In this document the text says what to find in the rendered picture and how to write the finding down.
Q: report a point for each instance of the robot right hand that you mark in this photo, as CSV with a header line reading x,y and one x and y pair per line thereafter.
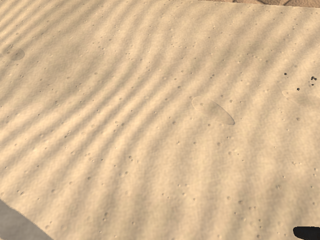
x,y
307,232

